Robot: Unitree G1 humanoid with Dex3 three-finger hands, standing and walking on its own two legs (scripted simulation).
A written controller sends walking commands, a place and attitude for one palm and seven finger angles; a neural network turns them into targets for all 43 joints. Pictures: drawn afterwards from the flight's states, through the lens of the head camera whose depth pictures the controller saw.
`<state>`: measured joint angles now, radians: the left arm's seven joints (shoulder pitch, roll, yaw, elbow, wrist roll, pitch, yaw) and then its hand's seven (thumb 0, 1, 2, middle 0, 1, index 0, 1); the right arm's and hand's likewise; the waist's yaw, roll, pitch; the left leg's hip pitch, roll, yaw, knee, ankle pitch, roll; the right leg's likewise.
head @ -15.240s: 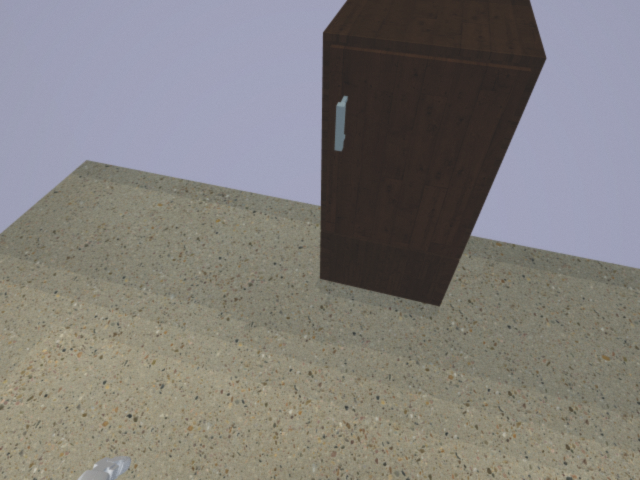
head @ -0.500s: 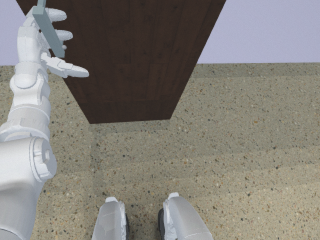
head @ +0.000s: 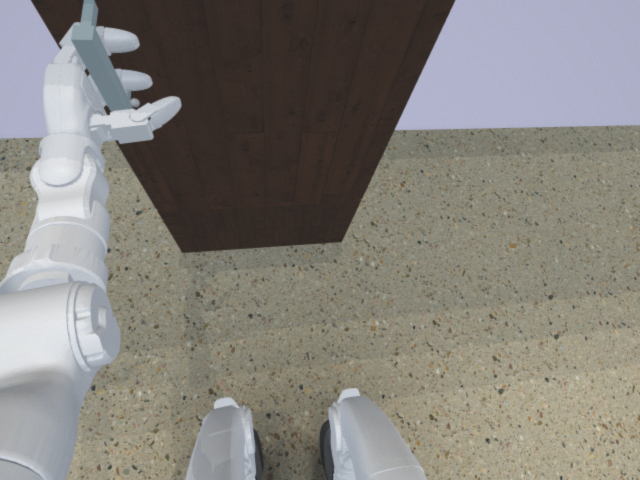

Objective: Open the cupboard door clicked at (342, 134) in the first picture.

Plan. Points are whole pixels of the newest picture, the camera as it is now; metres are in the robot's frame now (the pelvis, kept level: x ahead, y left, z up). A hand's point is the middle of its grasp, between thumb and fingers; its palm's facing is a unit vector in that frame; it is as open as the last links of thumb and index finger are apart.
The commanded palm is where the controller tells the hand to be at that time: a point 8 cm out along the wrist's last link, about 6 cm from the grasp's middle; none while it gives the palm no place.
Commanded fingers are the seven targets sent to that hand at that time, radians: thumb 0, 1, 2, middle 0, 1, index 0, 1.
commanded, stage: close the thumb around the handle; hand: left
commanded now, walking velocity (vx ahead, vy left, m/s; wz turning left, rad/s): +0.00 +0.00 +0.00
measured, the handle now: (108, 67) +0.59 +0.19 +0.07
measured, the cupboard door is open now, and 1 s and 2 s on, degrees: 0 20 40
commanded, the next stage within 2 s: pull the door open along its arc in 0.30 s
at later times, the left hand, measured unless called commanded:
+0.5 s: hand (134, 108) +0.53 +0.16 +0.06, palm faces +0.02 -1.00 -0.02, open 5.4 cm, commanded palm +0.50 +0.19 +0.06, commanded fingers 0.00 0.90 0.90 -0.40 -1.35 -0.40 -1.35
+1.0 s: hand (171, 205) +0.41 +0.12 +0.06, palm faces +0.22 -0.97 +0.07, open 5.6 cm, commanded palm +0.36 +0.17 +0.06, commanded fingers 0.00 0.90 0.90 -0.40 -1.35 -0.40 -1.35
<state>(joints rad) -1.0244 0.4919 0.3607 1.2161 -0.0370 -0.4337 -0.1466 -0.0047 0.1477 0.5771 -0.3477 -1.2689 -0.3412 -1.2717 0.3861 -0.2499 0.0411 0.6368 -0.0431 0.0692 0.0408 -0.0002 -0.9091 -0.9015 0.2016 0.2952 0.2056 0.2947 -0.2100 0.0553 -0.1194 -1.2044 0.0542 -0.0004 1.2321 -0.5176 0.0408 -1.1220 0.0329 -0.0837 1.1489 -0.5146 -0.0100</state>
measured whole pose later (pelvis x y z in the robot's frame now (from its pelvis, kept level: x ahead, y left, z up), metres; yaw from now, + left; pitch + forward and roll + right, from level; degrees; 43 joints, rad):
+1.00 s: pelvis +0.01 -0.01 +0.02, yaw +1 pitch +21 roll -2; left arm -0.38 0.06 0.16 0.62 -0.07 -0.47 0.19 0.01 0.74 0.77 -0.39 -1.35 -0.39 -1.35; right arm 0.28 -0.22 -0.01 0.56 -0.03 0.06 0.07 0.00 -0.91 -0.90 0.20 0.29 0.20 0.29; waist -0.07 0.03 -0.17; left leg -0.98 0.04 0.04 1.11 -0.50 0.03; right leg -0.93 0.02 -0.04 1.08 -0.51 -0.02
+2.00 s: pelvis +0.01 -0.05 +0.03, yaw +5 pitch +17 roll +1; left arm 0.03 -0.11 -0.20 0.31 0.10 -0.40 0.54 0.01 -0.06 0.49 -0.34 -1.25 -0.34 -1.25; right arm 0.18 -0.17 -0.01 0.59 -0.08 -0.02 0.03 0.01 -0.91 -0.90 0.20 0.29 0.20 0.29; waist 0.00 0.03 -0.17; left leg -0.89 0.02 -0.02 1.08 -0.48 -0.03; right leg -0.84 0.00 -0.10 1.10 -0.55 -0.07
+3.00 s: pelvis -0.01 -0.02 +0.01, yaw +3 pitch +15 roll -1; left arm 0.18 0.05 -0.26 0.09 0.02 -0.40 0.09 -0.01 -0.50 0.30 -0.18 -0.32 -0.17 -0.31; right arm 0.22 -0.20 0.00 0.45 -0.02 -0.01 0.03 0.01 -0.91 -0.90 0.20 0.30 0.20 0.29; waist -0.01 0.02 -0.14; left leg -0.94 0.01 0.02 1.19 -0.51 0.02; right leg -0.89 -0.01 -0.06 1.19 -0.56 -0.03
